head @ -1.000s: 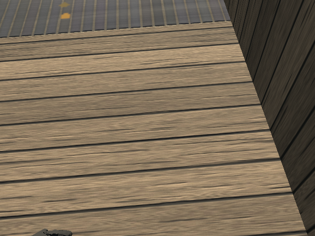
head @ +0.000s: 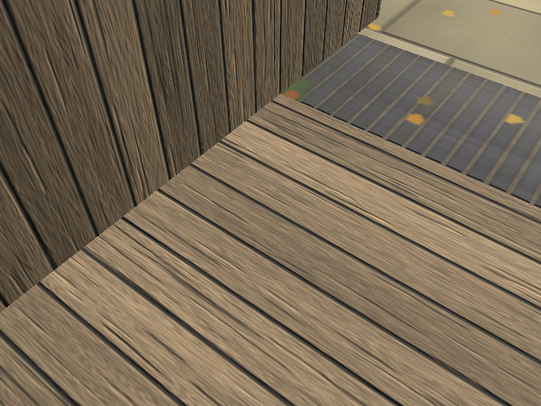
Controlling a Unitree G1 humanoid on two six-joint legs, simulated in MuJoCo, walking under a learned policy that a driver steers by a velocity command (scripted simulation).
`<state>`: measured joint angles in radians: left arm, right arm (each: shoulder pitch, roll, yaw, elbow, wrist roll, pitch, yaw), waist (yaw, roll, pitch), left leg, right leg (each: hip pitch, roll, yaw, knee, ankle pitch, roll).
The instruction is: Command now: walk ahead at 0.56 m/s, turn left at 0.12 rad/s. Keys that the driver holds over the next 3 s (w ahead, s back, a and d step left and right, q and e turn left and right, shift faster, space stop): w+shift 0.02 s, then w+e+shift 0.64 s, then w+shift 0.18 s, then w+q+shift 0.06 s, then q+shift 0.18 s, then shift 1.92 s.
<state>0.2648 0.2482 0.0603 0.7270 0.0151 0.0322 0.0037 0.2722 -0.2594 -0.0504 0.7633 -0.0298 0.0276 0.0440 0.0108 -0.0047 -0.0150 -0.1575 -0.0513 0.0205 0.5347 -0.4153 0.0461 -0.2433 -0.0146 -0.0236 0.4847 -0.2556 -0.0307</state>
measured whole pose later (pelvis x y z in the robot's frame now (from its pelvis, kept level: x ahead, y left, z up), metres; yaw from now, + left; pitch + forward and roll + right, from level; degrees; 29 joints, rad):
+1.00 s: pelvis +0.69 -0.24 -0.02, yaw -32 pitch +1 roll +1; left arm 0.35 0.32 0.05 0.85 0.02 -0.08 0.00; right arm 0.18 -0.29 -0.03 0.74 -0.03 -0.08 0.01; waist 0.01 -0.02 0.06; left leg -0.45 -0.06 0.03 0.58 -0.15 0.05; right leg -0.18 0.13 0.07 1.25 -0.37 -0.08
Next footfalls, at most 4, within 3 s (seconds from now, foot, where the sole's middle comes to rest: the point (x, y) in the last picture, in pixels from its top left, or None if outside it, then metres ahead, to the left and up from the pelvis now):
0.02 left None -0.02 0.09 -0.78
0.46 right None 0.39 -0.15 -0.78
0.90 left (367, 295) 0.86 -0.23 -0.78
1.30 right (453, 254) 1.00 -0.51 -0.78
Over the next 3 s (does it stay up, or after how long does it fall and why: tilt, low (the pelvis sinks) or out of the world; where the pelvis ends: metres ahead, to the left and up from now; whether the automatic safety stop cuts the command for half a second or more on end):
stays up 0.97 -0.38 0.00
